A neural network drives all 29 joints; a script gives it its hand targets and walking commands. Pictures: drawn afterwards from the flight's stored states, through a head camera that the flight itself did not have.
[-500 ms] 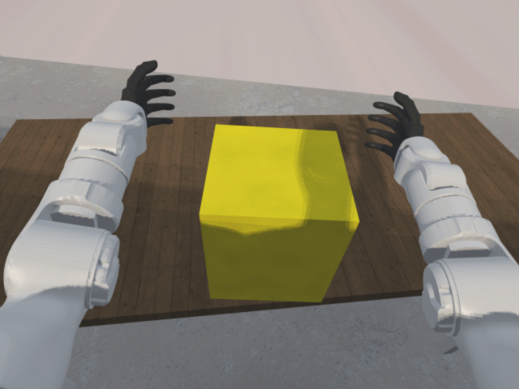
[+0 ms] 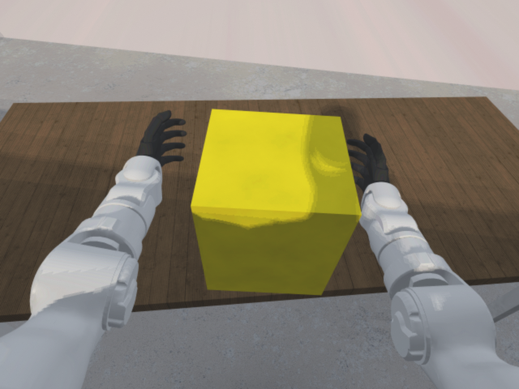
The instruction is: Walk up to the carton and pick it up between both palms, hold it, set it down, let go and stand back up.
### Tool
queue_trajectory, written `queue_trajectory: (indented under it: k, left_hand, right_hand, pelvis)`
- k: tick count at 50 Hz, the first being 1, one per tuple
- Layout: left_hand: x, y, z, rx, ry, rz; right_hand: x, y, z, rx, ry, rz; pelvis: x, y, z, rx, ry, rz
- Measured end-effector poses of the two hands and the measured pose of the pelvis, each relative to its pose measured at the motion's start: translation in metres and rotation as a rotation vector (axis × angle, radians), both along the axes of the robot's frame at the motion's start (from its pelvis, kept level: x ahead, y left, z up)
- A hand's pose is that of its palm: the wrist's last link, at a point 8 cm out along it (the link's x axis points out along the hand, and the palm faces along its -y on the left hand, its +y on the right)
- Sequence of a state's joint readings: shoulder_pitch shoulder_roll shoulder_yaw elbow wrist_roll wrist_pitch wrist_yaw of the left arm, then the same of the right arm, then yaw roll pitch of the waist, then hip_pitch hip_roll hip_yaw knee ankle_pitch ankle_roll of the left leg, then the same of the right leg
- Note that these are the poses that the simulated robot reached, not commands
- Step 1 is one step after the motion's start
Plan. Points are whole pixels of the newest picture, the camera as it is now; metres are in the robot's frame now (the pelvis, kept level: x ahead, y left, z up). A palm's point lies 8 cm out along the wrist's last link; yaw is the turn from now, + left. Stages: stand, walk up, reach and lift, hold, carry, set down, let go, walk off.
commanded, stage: reach and lift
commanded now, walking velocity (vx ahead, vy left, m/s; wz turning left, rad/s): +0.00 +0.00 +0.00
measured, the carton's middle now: (270, 208) +0.42 -0.05 +0.04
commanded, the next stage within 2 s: none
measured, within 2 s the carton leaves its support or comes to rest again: neither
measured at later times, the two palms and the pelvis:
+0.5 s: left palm (171, 169) +0.46 +0.11 +0.10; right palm (366, 188) +0.42 -0.20 +0.09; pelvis -0.01 -0.01 -0.01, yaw +1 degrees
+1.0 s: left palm (176, 172) +0.46 +0.11 +0.10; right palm (363, 196) +0.40 -0.19 +0.09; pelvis +0.01 +0.01 +0.01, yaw +0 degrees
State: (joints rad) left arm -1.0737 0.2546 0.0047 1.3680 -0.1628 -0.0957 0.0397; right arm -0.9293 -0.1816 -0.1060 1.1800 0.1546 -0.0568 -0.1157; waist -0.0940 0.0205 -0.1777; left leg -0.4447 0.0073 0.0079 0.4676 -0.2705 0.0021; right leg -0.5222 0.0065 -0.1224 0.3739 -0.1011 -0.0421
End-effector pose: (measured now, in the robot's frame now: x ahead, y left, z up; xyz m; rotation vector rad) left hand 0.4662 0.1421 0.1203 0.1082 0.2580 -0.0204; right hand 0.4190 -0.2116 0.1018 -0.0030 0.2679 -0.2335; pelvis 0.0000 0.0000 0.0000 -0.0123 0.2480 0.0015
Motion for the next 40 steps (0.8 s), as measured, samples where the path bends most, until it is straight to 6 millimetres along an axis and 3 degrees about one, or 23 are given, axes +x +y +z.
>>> queue_trajectory:
  k: [14,28,40]
  left_hand:
    - [-0.007,-0.006,-0.019,-0.008,-0.009,0.025]
    - [-0.001,-0.036,-0.024,-0.042,-0.032,-0.031]
    - [-0.002,-0.035,-0.023,-0.061,-0.053,-0.034]
  right_hand:
    - [-0.003,-0.013,-0.009,0.0,-0.003,-0.001]
    - [0.005,0.015,-0.016,0.022,-0.023,0.006]
    - [-0.004,0.017,-0.013,-0.018,-0.068,-0.017]
  pelvis:
    - [-0.013,-0.007,-0.008,0.017,0.055,0.004]
    - [-0.012,-0.011,-0.009,0.023,0.092,0.008]
    - [-0.006,-0.004,0.003,0.014,0.007,-0.002]
